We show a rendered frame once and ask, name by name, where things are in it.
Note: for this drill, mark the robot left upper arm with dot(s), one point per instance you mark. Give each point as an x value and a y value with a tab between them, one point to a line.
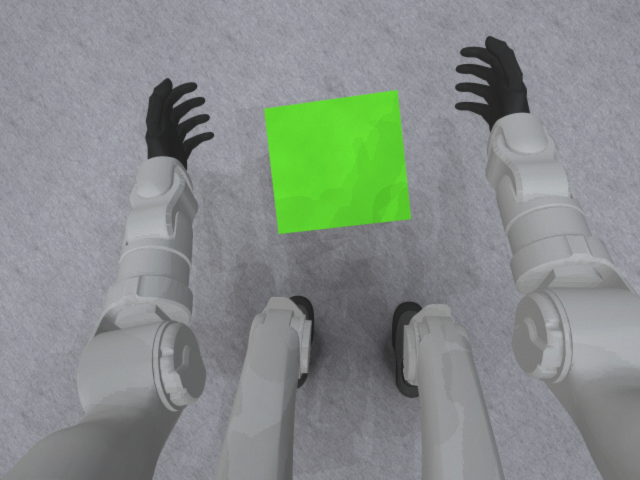
134	384

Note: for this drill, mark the robot right hand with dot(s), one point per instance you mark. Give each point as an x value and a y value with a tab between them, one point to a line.
507	93

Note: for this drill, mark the right robot forearm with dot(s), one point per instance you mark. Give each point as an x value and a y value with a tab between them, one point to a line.
551	242

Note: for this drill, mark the left robot forearm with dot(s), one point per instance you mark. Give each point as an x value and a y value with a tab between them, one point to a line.
156	257

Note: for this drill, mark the robot right upper arm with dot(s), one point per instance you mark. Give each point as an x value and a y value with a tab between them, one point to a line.
584	343

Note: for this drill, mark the carton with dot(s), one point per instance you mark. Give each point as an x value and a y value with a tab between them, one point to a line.
338	162

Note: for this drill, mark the right robot foot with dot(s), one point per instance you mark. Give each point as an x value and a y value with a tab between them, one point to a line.
402	316

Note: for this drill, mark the robot foot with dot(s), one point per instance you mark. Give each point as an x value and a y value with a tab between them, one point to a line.
402	316
306	307

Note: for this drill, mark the robot left hand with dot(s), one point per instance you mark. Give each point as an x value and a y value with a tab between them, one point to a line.
164	136

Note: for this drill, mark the left robot foot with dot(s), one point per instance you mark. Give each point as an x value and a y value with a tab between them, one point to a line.
306	307

